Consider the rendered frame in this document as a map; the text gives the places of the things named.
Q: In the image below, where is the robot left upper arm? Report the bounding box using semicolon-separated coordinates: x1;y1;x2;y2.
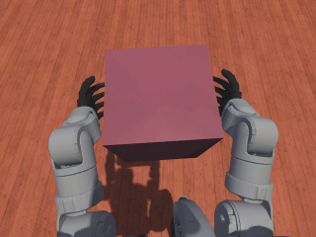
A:
58;210;117;237

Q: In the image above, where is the right robot thigh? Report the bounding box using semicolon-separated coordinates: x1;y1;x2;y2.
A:
173;199;215;237

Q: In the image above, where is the right robot hand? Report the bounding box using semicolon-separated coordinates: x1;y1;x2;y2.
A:
212;69;242;116

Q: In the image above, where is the robot right upper arm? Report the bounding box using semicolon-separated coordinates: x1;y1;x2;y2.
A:
213;199;290;237

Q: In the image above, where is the carton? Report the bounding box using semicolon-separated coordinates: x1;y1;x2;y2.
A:
103;44;224;163

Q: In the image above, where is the left robot forearm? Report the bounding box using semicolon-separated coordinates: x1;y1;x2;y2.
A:
47;106;104;237

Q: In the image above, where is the right robot forearm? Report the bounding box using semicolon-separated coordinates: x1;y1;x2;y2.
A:
221;98;278;233

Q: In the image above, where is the right robot shin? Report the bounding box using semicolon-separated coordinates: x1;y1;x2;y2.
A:
174;196;188;237

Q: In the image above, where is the left robot hand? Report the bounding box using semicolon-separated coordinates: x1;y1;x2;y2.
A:
77;76;105;119

